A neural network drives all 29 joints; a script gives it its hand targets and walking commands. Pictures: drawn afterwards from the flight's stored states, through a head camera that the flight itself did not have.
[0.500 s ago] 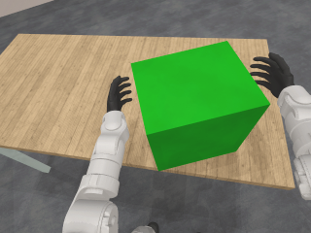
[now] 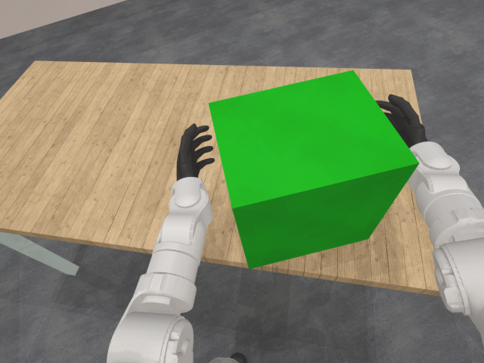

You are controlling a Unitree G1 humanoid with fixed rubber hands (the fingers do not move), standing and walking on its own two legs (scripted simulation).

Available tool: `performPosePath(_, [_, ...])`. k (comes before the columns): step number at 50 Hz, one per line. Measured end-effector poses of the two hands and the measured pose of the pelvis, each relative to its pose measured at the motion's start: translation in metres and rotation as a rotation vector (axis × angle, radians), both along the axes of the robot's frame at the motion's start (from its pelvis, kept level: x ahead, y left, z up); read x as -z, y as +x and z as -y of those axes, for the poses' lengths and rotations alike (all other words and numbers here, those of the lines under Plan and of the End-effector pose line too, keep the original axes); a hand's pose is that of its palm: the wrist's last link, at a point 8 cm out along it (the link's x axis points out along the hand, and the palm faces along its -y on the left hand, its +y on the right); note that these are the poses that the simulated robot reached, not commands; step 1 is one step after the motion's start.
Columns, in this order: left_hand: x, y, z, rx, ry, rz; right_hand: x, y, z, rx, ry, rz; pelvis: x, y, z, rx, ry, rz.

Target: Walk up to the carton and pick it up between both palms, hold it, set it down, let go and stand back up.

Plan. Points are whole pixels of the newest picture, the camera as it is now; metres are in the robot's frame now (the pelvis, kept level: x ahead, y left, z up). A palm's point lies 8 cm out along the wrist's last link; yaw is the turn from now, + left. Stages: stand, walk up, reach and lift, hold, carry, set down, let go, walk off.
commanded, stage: reach and lift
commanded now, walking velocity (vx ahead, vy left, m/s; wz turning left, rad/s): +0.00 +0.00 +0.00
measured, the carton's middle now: (296, 178) +0.42 +0.00 +0.01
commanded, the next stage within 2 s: none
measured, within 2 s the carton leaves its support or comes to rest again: leaves its support in 1.38 s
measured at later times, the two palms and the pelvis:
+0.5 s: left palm (190, 174) +0.37 +0.18 +0.07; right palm (408, 142) +0.47 -0.17 +0.07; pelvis +0.00 +0.00 +0.00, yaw +0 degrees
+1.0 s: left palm (184, 176) +0.36 +0.19 +0.07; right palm (396, 146) +0.45 -0.15 +0.07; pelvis +0.00 +0.00 +0.00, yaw +0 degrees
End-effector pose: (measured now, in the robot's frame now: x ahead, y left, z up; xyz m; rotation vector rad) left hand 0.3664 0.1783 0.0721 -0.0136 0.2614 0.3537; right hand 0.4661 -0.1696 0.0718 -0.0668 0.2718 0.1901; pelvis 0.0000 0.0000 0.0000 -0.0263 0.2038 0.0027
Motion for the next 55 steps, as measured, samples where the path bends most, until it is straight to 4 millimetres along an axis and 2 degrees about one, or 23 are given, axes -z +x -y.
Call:
performPosePath(34, [0.000, 0.000, 0.001, -0.008, 0.005, 0.009, 0.000, 0.000, -0.001, 0.001, -0.014, -0.006, 0.000, 0.000, 0.000, 0.000, 0.000, -0.001])
performPosePath(45, [-0.001, -0.005, -0.007, -0.043, 0.015, -0.002, -0.001, -0.008, -0.020, -0.083, -0.021, -0.008, 0.000, 0.001, 0.000, 0.000, 0.000, -0.002])
performPosePath(55, [-0.002, -0.010, -0.008, -0.042, 0.012, 0.009, -0.001, -0.015, -0.021, -0.069, -0.016, 0.005, 0.000, -0.003, 0.000, 0.000, -0.001, 0.003])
